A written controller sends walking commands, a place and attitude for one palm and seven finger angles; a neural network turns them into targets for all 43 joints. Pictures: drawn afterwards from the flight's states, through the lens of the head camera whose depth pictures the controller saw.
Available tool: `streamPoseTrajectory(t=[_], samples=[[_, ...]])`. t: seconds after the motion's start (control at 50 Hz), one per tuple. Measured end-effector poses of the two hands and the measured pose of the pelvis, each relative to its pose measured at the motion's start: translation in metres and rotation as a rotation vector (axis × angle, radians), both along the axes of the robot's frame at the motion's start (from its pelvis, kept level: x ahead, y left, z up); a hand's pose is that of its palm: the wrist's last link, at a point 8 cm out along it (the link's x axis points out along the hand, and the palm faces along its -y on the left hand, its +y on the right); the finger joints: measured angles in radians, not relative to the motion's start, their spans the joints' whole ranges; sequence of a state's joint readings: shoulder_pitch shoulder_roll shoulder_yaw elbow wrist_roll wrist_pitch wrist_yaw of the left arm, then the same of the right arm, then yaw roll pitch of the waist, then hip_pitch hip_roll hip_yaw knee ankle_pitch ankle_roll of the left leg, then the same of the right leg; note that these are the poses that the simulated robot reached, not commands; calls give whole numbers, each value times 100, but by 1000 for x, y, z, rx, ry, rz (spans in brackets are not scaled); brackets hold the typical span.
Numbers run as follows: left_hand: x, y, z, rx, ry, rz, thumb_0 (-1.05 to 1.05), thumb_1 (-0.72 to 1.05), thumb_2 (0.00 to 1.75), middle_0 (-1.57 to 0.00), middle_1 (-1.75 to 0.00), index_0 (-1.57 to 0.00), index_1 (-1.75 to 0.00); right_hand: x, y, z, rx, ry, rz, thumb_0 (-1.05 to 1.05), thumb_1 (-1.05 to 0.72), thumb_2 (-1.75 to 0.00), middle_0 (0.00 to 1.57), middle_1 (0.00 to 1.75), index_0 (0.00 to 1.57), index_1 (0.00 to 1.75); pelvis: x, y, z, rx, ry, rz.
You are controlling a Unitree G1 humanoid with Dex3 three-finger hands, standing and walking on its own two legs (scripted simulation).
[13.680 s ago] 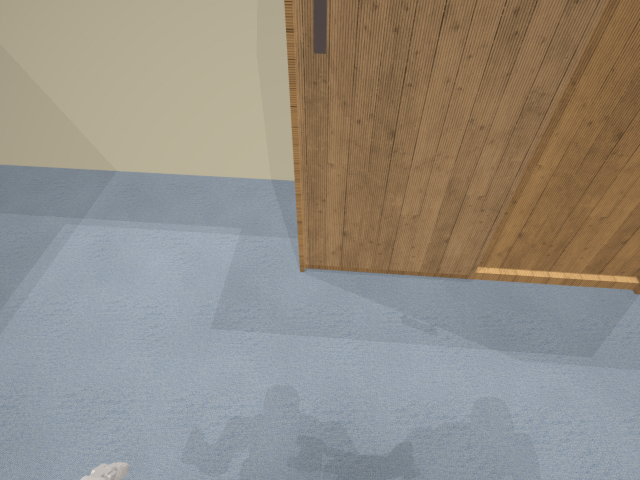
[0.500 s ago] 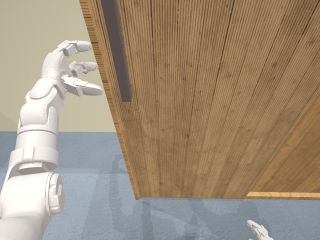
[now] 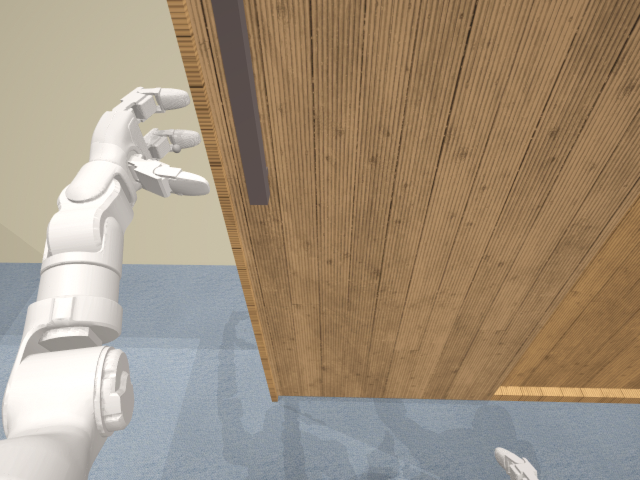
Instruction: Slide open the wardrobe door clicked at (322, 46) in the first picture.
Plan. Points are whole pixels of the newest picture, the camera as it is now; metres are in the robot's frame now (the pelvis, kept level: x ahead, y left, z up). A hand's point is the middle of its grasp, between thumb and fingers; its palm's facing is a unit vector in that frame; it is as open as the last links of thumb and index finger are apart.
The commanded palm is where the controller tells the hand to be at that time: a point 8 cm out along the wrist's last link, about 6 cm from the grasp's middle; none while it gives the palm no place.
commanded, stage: move the hooked fingers beside the handle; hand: left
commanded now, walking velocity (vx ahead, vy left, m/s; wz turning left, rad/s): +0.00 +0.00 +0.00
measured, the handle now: (248, 100) +0.50 +0.11 +0.26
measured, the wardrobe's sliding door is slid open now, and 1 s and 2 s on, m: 0.00 0.00 0.00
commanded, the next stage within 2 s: feel for the door with the fingertips in 0.38 s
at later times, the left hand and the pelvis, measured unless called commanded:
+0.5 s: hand (187, 141) +0.44 +0.18 +0.24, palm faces +0.03 -1.00 +0.00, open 14.0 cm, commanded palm +0.41 +0.23 +0.24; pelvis +0.00 +0.00 +0.00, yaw +0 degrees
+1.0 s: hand (226, 138) +0.44 +0.13 +0.24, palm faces +0.03 -1.00 +0.00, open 14.0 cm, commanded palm +0.42 +0.19 +0.24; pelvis +0.00 -0.01 +0.00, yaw +0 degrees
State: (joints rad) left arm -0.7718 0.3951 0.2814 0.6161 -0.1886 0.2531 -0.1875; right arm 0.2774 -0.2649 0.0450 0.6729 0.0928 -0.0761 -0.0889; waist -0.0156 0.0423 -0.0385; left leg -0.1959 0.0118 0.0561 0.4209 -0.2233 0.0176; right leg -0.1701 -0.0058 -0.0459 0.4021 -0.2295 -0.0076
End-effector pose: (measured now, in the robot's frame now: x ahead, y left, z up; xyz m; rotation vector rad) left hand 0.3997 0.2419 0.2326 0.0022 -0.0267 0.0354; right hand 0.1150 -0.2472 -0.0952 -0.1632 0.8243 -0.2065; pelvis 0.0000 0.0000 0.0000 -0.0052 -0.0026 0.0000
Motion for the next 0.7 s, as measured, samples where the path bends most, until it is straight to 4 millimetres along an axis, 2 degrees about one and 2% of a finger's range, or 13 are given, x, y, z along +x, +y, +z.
streamPoseTrajectory(t=[0.2,0.34,0.54,0.7], samples=[[6,-4,4,-9,5,1,-1,-51,30,-30,-120,-31,-120,11,5,5,-6,-33,24,1,-90,-90,20,30,21,30,-4,-1,0,-1,4,9],[13,-9,5,-6,-8,-8,-1,-50,30,-30,-120,-30,-120,-2,1,1,-4,-1,5,1,-90,-90,20,30,21,30,-3,-1,0,0,11,3],[11,-11,2,0,-11,-7,-1,-50,30,-30,-120,-30,-120,-18,-5,-5,-2,50,-25,1,-90,-90,20,30,21,30,0,-2,0,1,8,-5],[7,-32,4,-9,-15,-35,-1,-51,30,-30,-120,-30,-120,-5,-3,-4,1,27,3,1,-90,-90,20,30,21,30,-1,-3,0,0,2,3]])
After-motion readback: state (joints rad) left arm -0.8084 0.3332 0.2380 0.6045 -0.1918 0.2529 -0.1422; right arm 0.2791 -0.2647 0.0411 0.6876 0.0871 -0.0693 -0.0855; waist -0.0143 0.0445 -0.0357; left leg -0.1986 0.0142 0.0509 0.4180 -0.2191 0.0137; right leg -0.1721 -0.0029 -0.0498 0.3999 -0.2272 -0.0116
